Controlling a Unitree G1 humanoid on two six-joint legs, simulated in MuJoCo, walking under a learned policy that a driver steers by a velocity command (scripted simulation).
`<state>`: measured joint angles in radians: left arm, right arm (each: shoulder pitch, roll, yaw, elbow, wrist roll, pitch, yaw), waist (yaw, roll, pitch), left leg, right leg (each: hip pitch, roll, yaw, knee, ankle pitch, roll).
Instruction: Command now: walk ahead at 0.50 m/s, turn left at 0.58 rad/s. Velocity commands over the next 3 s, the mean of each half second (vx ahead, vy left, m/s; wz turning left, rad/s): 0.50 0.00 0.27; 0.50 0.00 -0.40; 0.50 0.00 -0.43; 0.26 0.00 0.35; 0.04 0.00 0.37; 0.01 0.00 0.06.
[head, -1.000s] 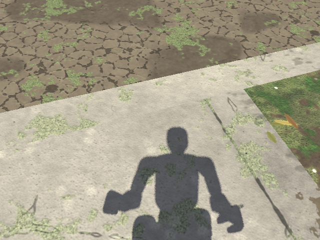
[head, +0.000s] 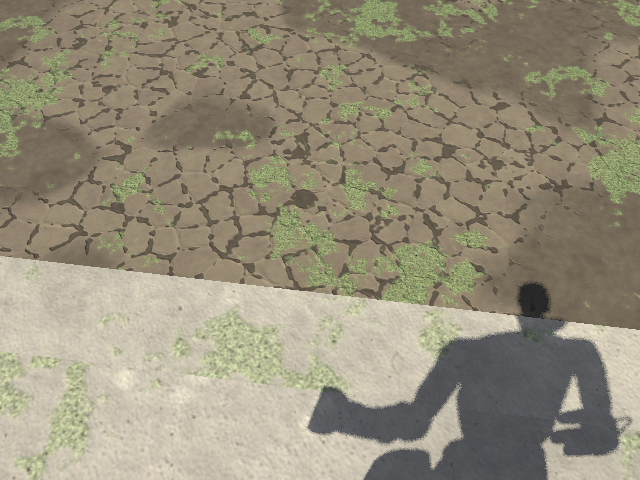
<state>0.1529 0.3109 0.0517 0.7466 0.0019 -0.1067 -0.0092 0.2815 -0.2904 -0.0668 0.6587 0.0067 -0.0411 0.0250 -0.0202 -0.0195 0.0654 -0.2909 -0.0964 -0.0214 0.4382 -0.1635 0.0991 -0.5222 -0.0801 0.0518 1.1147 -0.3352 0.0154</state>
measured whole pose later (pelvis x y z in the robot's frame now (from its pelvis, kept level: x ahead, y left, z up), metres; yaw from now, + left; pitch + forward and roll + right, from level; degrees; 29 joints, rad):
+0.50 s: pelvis +0.27 -0.06 +0.00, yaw +6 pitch +1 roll +0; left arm 0.30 0.24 0.04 0.79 0.01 -0.07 -0.02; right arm 0.28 -0.28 -0.05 0.70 0.00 -0.04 -0.03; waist 0.02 0.04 0.01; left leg -0.54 0.03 -0.06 1.12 -0.35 0.02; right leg -0.28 0.06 0.00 0.45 -0.18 -0.06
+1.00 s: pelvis +0.47 -0.01 -0.01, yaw -9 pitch +1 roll +1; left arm 0.26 0.31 0.08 0.65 0.03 0.06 0.01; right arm 0.36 -0.24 -0.04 0.76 -0.03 -0.05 -0.02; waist -0.02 -0.05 -0.02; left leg -0.26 0.01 0.08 0.51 -0.26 0.01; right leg -0.62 0.02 0.07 1.18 -0.29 -0.03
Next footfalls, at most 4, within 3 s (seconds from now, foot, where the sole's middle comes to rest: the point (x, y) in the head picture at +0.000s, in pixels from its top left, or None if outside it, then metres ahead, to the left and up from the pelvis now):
0.30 right None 0.35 -0.14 -0.78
0.76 left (273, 439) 0.53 0.10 -0.78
1.20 right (396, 393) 0.63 -0.17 -0.78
1.60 left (329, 364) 0.70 -0.02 -0.78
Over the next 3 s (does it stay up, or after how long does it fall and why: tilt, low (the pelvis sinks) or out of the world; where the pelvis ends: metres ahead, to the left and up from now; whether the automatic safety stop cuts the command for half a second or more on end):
stays up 0.65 -0.12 0.01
